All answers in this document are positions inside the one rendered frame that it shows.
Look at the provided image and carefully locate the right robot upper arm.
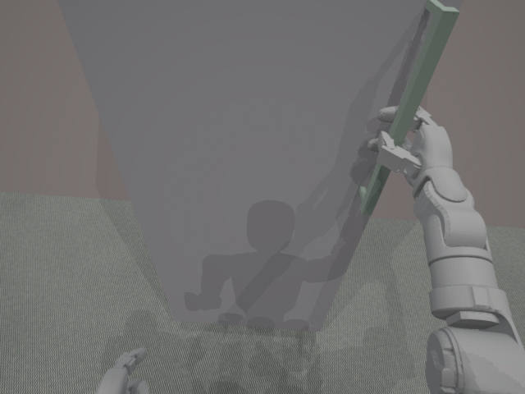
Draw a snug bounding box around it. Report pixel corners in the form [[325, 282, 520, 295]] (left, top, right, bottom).
[[425, 328, 525, 394]]

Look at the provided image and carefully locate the right robot hand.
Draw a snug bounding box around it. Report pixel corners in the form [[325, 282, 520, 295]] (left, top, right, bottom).
[[367, 106, 453, 187]]

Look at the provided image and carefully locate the fridge door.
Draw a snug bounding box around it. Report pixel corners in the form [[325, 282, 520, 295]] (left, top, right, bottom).
[[57, 0, 463, 332]]

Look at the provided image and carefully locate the handle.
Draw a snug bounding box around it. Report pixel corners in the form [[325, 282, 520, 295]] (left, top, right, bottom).
[[359, 0, 460, 215]]

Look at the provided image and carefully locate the left robot hand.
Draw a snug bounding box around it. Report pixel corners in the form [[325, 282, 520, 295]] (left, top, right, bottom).
[[95, 347, 153, 394]]

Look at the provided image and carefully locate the right robot forearm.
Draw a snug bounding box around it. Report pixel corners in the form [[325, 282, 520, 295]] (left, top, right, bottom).
[[413, 167, 525, 356]]

